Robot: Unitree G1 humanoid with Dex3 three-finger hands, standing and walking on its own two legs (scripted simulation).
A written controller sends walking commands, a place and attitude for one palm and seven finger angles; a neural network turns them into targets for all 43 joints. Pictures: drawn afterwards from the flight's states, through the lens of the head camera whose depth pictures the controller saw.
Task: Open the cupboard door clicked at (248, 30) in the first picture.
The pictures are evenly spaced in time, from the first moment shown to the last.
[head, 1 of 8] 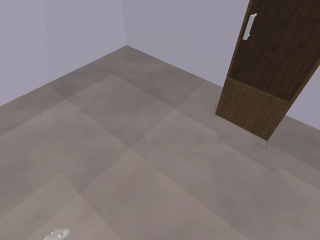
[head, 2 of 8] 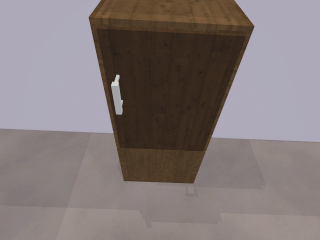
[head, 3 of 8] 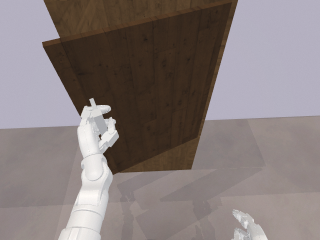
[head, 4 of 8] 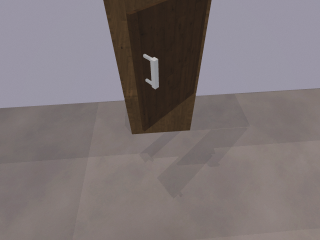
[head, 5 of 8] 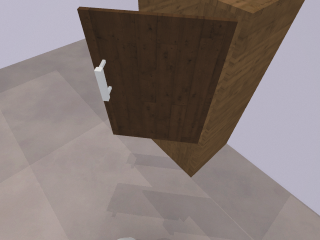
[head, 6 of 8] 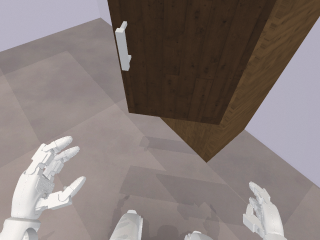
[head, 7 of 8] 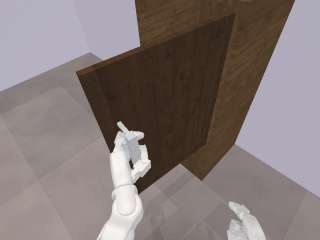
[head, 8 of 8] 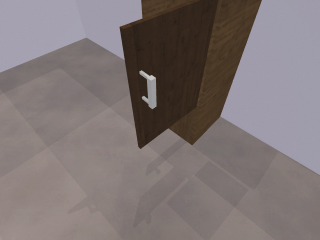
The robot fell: no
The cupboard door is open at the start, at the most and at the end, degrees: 0 86 86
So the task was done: yes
